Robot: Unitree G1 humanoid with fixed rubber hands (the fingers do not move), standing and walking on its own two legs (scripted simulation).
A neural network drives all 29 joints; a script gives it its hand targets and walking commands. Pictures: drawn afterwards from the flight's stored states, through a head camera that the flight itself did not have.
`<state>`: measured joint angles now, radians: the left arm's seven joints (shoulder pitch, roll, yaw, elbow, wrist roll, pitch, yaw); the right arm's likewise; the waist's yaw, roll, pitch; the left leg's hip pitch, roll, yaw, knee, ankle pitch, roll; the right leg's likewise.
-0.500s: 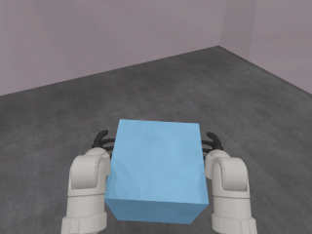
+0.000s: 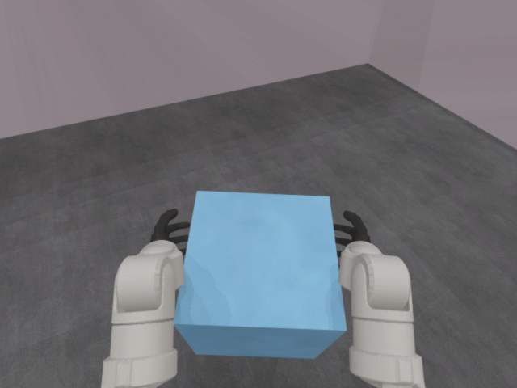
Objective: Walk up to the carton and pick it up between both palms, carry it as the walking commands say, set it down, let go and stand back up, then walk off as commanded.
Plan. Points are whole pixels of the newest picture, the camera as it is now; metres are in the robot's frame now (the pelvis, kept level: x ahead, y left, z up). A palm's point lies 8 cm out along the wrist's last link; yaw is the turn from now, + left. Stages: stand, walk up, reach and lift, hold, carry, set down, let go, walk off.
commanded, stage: carry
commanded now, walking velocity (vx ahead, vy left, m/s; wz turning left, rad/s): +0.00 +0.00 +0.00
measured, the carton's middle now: (259, 279) +0.30 +0.00 +0.00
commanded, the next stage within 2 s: none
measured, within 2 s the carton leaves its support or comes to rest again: neither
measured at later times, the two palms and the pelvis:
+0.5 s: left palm (175, 240) +0.31 +0.13 +0.09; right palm (361, 241) +0.31 -0.16 +0.09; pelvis +0.03 -0.01 +0.00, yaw +0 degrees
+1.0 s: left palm (182, 239) +0.32 +0.12 +0.09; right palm (366, 240) +0.32 -0.17 +0.09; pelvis +0.03 -0.02 +0.00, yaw +0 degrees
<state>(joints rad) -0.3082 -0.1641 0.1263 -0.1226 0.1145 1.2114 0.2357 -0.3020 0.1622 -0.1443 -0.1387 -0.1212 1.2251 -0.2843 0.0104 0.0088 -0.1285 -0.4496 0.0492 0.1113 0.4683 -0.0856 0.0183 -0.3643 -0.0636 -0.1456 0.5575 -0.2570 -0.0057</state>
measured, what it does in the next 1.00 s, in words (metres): stands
